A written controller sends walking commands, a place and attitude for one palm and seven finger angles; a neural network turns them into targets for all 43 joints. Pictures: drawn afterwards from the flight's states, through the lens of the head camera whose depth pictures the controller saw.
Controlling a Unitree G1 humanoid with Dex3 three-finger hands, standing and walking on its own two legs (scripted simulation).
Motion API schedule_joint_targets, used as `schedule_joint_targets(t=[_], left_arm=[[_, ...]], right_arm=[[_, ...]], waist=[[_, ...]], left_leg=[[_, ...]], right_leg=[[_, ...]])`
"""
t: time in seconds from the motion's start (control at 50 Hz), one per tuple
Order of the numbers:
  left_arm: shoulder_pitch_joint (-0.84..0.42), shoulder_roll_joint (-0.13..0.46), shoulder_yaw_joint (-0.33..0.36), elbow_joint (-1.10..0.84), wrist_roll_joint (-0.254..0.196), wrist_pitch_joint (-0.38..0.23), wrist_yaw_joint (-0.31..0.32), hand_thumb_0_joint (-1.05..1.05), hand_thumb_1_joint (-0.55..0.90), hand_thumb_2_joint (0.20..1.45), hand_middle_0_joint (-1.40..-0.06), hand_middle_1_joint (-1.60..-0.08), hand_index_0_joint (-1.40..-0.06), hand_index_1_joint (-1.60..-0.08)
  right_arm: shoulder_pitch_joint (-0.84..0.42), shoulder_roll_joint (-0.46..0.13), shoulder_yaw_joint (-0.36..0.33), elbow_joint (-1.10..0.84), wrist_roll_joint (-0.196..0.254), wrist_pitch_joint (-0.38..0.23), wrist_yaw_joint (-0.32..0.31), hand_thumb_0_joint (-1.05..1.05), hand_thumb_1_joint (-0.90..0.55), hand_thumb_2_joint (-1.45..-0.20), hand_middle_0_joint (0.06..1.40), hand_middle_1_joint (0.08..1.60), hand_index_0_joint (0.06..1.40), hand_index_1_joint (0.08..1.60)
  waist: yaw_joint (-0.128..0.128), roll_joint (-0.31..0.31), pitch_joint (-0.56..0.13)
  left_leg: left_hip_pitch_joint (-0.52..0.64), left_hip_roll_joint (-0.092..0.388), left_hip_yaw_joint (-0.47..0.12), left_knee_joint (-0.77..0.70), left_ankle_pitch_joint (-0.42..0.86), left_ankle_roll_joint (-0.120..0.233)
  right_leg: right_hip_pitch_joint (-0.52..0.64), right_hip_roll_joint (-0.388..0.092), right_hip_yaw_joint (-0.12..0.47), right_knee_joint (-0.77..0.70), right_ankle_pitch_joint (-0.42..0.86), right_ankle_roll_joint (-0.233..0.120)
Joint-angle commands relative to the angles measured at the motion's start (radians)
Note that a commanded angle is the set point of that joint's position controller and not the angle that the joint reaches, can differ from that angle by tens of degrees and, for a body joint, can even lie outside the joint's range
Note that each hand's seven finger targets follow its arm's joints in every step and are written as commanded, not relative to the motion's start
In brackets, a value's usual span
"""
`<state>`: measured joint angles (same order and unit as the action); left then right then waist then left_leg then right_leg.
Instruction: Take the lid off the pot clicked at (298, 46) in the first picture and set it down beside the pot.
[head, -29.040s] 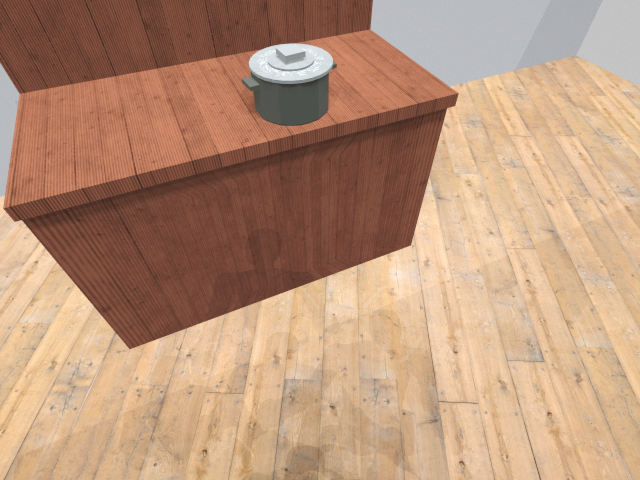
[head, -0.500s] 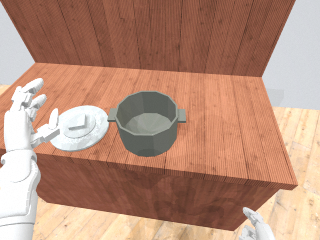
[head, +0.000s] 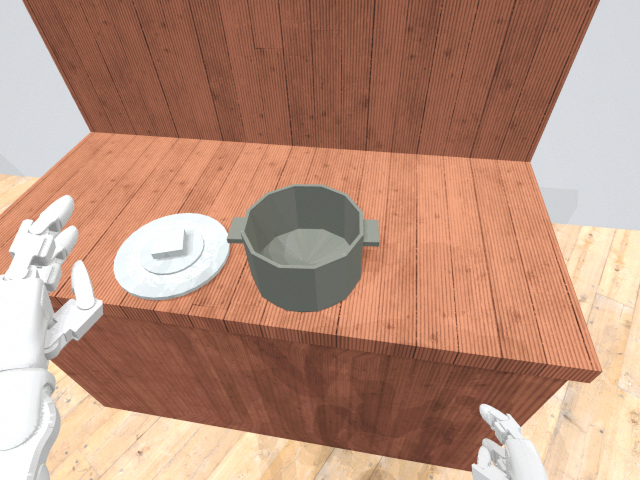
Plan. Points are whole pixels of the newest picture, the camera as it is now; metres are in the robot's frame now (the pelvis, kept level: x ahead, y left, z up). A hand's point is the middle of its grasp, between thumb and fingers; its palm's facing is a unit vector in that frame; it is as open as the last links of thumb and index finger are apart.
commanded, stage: draw the hand back to the body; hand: left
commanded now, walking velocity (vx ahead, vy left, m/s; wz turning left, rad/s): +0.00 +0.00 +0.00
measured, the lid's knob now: (169, 243) +0.49 +0.34 -0.03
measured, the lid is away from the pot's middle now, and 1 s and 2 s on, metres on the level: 0.25 0.25 0.25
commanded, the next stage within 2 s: step back with the hand held close in 0.44 s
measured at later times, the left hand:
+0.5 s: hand (68, 355) +0.18 +0.25 +0.16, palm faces +0.40 -0.81 -0.42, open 7.4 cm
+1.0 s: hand (54, 375) +0.17 +0.26 +0.15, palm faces +0.25 -0.80 -0.54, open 7.4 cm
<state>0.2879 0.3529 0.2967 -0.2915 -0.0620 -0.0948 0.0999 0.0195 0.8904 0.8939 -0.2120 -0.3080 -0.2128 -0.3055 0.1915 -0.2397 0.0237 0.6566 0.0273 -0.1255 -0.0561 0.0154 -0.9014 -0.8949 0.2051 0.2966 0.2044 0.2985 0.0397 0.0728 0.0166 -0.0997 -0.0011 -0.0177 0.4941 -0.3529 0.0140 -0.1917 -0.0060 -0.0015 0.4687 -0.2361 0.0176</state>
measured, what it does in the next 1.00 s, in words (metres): stands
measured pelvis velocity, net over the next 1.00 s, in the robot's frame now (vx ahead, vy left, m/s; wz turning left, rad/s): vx -0.04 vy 0.02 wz -0.03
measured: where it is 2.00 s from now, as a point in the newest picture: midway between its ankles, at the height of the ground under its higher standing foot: outside the picture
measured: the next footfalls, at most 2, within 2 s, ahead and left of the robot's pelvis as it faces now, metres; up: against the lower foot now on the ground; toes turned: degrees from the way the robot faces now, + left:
none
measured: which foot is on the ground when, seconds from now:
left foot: down 0.00-1.00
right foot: down 0.00-1.00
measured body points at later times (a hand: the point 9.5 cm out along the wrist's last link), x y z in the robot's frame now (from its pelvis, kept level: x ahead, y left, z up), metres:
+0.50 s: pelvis +0.00 +0.01 +0.00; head -0.01 -0.01 +0.45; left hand +0.15 +0.29 +0.18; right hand +0.20 -0.21 -0.08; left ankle -0.05 +0.11 -0.74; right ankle +0.01 -0.13 -0.74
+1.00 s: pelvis -0.04 +0.02 -0.01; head -0.01 +0.04 +0.44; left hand +0.15 +0.30 +0.18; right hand +0.12 -0.23 -0.08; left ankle -0.05 +0.11 -0.74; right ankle +0.01 -0.13 -0.74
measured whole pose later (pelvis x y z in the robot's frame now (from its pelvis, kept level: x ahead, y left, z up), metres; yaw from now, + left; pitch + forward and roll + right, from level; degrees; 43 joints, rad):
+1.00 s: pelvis -0.04 +0.02 -0.01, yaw -2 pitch +0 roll +0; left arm 0.65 0.46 0.42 -0.60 -0.02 -0.23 0.11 0.02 0.89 0.89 -0.22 -0.31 -0.22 -0.30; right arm 0.21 -0.21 -0.03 0.55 0.03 -0.05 -0.06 0.01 -0.90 -0.90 0.20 0.30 0.20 0.30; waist -0.02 -0.03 0.05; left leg -0.25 -0.03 0.03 0.59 -0.34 0.05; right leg -0.35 -0.04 0.05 0.55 -0.20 0.05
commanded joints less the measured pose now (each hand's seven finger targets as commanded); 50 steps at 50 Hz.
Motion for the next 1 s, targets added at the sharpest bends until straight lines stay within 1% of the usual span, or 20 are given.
schedule_joint_targets(t=[0.0, 0.04, 0.06, 0.16, 0.26, 0.32, 0.44, 0.46, 0.52, 0.54, 0.56, 0.58, 0.62, 0.66, 0.72, 0.74, 0.82, 0.84, 0.94, 0.98], left_arm=[[-0.047, 0.194, 0.12, -0.266, -0.006, -0.063, 0.018, 0.0, 0.9, 0.9, -0.2, -0.3, -0.2, -0.3], [-0.018, 0.193, 0.117, -0.303, -0.005, -0.063, 0.017, 0.0, 0.9, 0.9, -0.2, -0.3, -0.2, -0.3], [-0.016, 0.187, 0.113, -0.327, -0.004, -0.066, 0.016, 0.0, 0.9, 0.9, -0.2, -0.3, -0.2, -0.3], [0.093, 0.186, 0.128, -0.368, 0.0, -0.064, 0.024, 0.0, 0.9, 0.9, -0.2, -0.3, -0.2, -0.3], [0.18, 0.172, 0.12, -0.452, 0.008, -0.069, 0.026, 0.0, 0.9, 0.9, -0.2, -0.3, -0.2, -0.3], [0.152, 0.16, 0.111, -0.408, 0.008, -0.057, 0.032, 0.0, 0.9, 0.9, -0.2, -0.3, -0.2, -0.3], [0.171, 0.17, 0.117, -0.438, 0.009, -0.055, 0.032, 0.0, 0.9, 0.9, -0.2, -0.3, -0.2, -0.3], [0.174, 0.162, 0.109, -0.45, 0.014, -0.058, 0.03, 0.0, 0.9, 0.9, -0.2, -0.3, -0.2, -0.3], [0.182, 0.163, 0.116, -0.427, 0.009, -0.052, 0.032, 0.0, 0.9, 0.9, -0.2, -0.3, -0.2, -0.3], [-0.026, 0.32, 0.3, -0.479, -0.011, -0.124, 0.042, 0.0, 0.9, 0.9, -0.2, -0.3, -0.2, -0.3], [-0.001, 0.303, 0.287, -0.459, 0.003, -0.148, 0.037, 0.0, 0.9, 0.9, -0.2, -0.3, -0.2, -0.3], [0.089, 0.241, 0.247, -0.37, 0.002, -0.146, 0.026, 0.0, 0.9, 0.9, -0.2, -0.3, -0.2, -0.3], [0.162, 0.173, 0.179, -0.364, 0.012, -0.145, 0.011, 0.0, 0.9, 0.9, -0.2, -0.3, -0.2, -0.3], [0.214, 0.153, 0.157, -0.375, 0.019, -0.153, 0.008, 0.0, 0.9, 0.9, -0.2, -0.3, -0.2, -0.3], [0.293, 0.181, 0.192, -0.418, 0.032, -0.161, 0.017, 0.0, 0.9, 0.9, -0.2, -0.3, -0.2, -0.3], [0.311, 0.217, 0.226, -0.45, 0.035, -0.17, 0.023, 0.0, 0.9, 0.9, -0.2, -0.3, -0.2, -0.3], [0.376, 0.235, 0.253, -0.517, 0.033, -0.187, 0.033, 0.0, 0.9, 0.9, -0.2, -0.3, -0.2, -0.3], [0.373, 0.263, 0.28, -0.528, 0.032, -0.188, 0.039, 0.0, 0.9, 0.9, -0.2, -0.3, -0.2, -0.3], [0.358, 0.233, 0.257, -0.506, 0.025, -0.192, 0.045, 0.0, 0.9, 0.9, -0.2, -0.3, -0.2, -0.3], [0.34, 0.211, 0.237, -0.476, 0.024, -0.189, 0.048, 0.0, 0.9, 0.9, -0.2, -0.3, -0.2, -0.3]], right_arm=[[-0.125, -0.102, -0.037, -0.165, -0.004, -0.063, -0.003, 0.0, -0.9, -0.9, 0.2, 0.3, 0.2, 0.3], [-0.128, -0.102, -0.039, -0.168, -0.004, -0.064, -0.001, 0.0, -0.9, -0.9, 0.2, 0.3, 0.2, 0.3], [-0.126, -0.102, -0.037, -0.172, -0.005, -0.066, -0.001, 0.0, -0.9, -0.9, 0.2, 0.3, 0.2, 0.3], [-0.126, -0.095, -0.039, -0.18, -0.008, -0.069, -0.005, 0.0, -0.9, -0.9, 0.2, 0.3, 0.2, 0.3], [-0.126, -0.088, -0.041, -0.192, -0.009, -0.073, -0.006, 0.0, -0.9, -0.9, 0.2, 0.3, 0.2, 0.3], [-0.124, -0.091, -0.044, -0.184, -0.008, -0.065, -0.014, 0.0, -0.9, -0.9, 0.2, 0.3, 0.2, 0.3], [-0.133, -0.089, -0.041, -0.19, -0.01, -0.065, -0.012, 0.0, -0.9, -0.9, 0.2, 0.3, 0.2, 0.3], [-0.124, -0.087, -0.039, -0.193, -0.011, -0.067, -0.011, 0.0, -0.9, -0.9, 0.2, 0.3, 0.2, 0.3], [-0.127, -0.087, -0.04, -0.193, -0.01, -0.06, -0.012, 0.0, -0.9, -0.9, 0.2, 0.3, 0.2, 0.3], [-0.082, -0.091, -0.027, -0.241, -0.006, -0.034, -0.019, 0.0, -0.9, -0.9, 0.2, 0.3, 0.2, 0.3], [-0.08, -0.08, -0.031, -0.208, -0.014, -0.026, -0.022, 0.0, -0.9, -0.9, 0.2, 0.3, 0.2, 0.3], [-0.084, -0.084, -0.043, -0.198, -0.014, -0.016, -0.024, 0.0, -0.9, -0.9, 0.2, 0.3, 0.2, 0.3], [-0.095, -0.089, -0.053, -0.203, -0.017, -0.003, -0.017, 0.0, -0.9, -0.9, 0.2, 0.3, 0.2, 0.3], [-0.105, -0.092, -0.054, -0.216, -0.017, 0.006, -0.01, 0.0, -0.9, -0.9, 0.2, 0.3, 0.2, 0.3], [-0.11, -0.093, -0.072, -0.238, -0.014, 0.024, 0.0, 0.0, -0.9, -0.9, 0.2, 0.3, 0.2, 0.3], [-0.12, -0.095, -0.074, -0.242, -0.015, 0.028, 0.005, 0.0, -0.9, -0.9, 0.2, 0.3, 0.2, 0.3], [-0.112, -0.083, -0.082, -0.271, -0.004, 0.035, 0.006, 0.0, -0.9, -0.9, 0.2, 0.3, 0.2, 0.3], [-0.114, -0.089, -0.084, -0.273, -0.005, 0.034, 0.004, 0.0, -0.9, -0.9, 0.2, 0.3, 0.2, 0.3], [-0.09, -0.089, -0.09, -0.266, -0.002, 0.017, -0.007, 0.0, -0.9, -0.9, 0.2, 0.3, 0.2, 0.3], [-0.073, -0.091, -0.091, -0.26, 0.001, 0.01, -0.012, 0.0, -0.9, -0.9, 0.2, 0.3, 0.2, 0.3]], waist=[[0.008, -0.017, -0.113], [0.003, -0.025, -0.105], [0.004, 0.003, -0.115], [0.011, -0.008, -0.093], [0.016, 0.002, -0.102], [0.006, -0.026, -0.057], [0.012, -0.023, -0.068], [0.014, 0.004, -0.085], [0.017, -0.018, -0.065], [-0.01, 0.006, 0.06], [-0.01, -0.102, 0.011], [-0.023, -0.177, 0.002], [-0.032, -0.127, -0.058], [-0.03, -0.042, -0.113], [-0.026, -0.035, -0.161], [-0.022, -0.009, -0.187], [-0.027, 0.02, -0.19], [-0.025, 0.028, -0.19], [-0.035, 0.063, -0.127], [-0.04, 0.028, -0.098]], left_leg=[[-0.032, 0.044, 0.026, -0.063, 0.314, 0.011], [-0.029, 0.046, 0.024, -0.056, 0.31, 0.011], [-0.029, 0.045, 0.023, -0.067, 0.301, 0.009], [-0.043, 0.046, 0.021, -0.062, 0.272, 0.009], [-0.037, 0.05, 0.015, -0.053, 0.314, 0.006], [-0.047, 0.049, 0.018, -0.045, 0.274, 0.008], [-0.044, 0.05, 0.007, -0.044, 0.29, 0.006], [-0.04, 0.05, 0.012, -0.048, 0.304, 0.006], [-0.054, 0.051, 0.011, -0.046, 0.301, 0.005], [-0.096, 0.061, -0.001, -0.064, 0.178, 0.026], [-0.075, 0.064, 0.007, -0.063, 0.16, 0.03], [-0.05, 0.067, 0.017, -0.041, 0.179, 0.036], [-0.011, 0.085, 0.028, -0.034, 0.277, 0.041], [-0.003, 0.105, 0.018, -0.048, 0.376, 0.045], [-0.032, 0.134, -0.012, -0.045, 0.481, 0.053], [-0.036, 0.14, -0.022, -0.044, 0.501, 0.056], [-0.109, 0.151, -0.041, -0.037, 0.499, 0.055], [-0.129, 0.158, -0.056, -0.042, 0.484, 0.057], [-0.211, 0.17, -0.07, -0.05, 0.374, 0.061], [-0.256, 0.168, -0.069, -0.044, 0.284, 0.063]], right_leg=[[0.068, -0.035, -0.04, -0.042, 0.232, -0.051], [0.058, -0.034, -0.035, -0.044, 0.225, -0.05], [0.058, -0.034, -0.037, -0.042, 0.207, -0.051], [0.043, -0.033, -0.038, -0.04, 0.174, -0.051], [0.042, -0.033, -0.039, -0.024, 0.194, -0.052], [0.013, -0.034, -0.037, -0.033, 0.171, -0.051], [0.02, -0.032, -0.033, -0.021, 0.175, -0.054], [0.024, -0.033, -0.036, -0.017, 0.176, -0.052], [0.027, -0.034, -0.037, -0.019, 0.182, -0.054], [-0.055, -0.072, 0.092, -0.073, 0.259, -0.056], [-0.038, -0.094, 0.11, -0.085, 0.295, -0.06], [-0.037, -0.11, 0.123, -0.086, 0.35, -0.058], [-0.006, -0.126, 0.119, -0.05, 0.479, -0.048], [0.015, -0.116, 0.093, -0.013, 0.487, -0.035], [0.036, -0.108, 0.062, 0.03, 0.48, -0.024], [0.044, -0.104, 0.065, 0.042, 0.464, -0.024], [0.035, -0.101, 0.043, 0.084, 0.393, -0.02], [0.034, -0.097, 0.044, 0.093, 0.361, -0.02], [-0.005, -0.091, 0.038, 0.126, 0.223, -0.02], [-0.014, -0.099, 0.047, 0.129, 0.218, -0.022]])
